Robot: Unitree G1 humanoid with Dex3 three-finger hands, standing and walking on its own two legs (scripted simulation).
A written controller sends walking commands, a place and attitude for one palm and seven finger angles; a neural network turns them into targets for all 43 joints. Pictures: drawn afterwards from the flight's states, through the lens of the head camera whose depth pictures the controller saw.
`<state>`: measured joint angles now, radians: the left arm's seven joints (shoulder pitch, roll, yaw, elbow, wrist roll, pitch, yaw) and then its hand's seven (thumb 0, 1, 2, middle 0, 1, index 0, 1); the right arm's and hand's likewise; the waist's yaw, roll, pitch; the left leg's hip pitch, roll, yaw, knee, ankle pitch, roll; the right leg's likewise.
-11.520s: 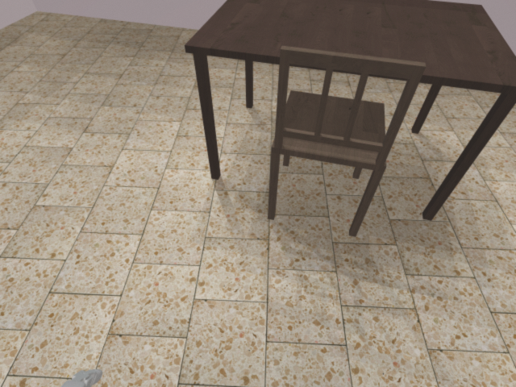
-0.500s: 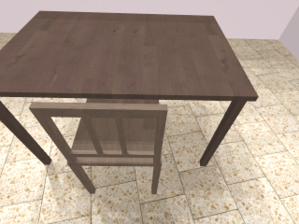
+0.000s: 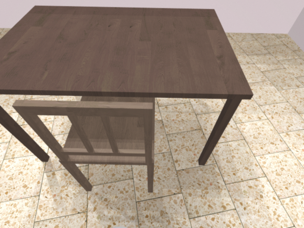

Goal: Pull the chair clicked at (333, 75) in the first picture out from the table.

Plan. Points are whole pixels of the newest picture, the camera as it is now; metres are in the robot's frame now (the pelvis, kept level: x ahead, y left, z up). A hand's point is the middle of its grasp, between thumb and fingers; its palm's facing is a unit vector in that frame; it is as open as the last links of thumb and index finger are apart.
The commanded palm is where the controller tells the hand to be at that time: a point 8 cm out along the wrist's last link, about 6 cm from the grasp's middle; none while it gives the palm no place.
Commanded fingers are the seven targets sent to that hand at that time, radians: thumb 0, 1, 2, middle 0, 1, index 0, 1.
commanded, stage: come to a stop and stand still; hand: left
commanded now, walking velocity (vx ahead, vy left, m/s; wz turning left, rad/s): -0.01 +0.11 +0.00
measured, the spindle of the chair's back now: (82, 134) +0.42 +0.29 -0.10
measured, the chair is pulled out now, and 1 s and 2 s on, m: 0.00 0.00 0.00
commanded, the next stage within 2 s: look again from close up in 1.48 s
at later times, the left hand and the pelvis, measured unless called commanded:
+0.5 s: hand out of the picture +0.04 +0.22 -0.18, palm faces -0.04 -0.97 -0.26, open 7.4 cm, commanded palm none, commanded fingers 0.00 0.90 0.90 -0.20 -0.30 -0.20 -0.30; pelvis -0.01 +0.03 -0.02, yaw -2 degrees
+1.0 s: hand out of the picture +0.04 +0.20 -0.18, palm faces -0.04 -0.98 -0.20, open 7.4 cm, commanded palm none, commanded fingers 0.00 0.90 0.90 -0.20 -0.30 -0.20 -0.30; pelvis +0.03 +0.02 +0.00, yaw -3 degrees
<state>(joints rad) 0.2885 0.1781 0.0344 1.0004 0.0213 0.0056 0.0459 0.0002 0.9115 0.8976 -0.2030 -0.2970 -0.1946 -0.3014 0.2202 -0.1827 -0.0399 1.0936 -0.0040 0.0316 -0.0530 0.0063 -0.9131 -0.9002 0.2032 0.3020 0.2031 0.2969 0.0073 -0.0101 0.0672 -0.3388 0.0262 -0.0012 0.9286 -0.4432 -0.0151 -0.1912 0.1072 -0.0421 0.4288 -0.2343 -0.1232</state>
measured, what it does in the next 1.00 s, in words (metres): steps on the spot: left foot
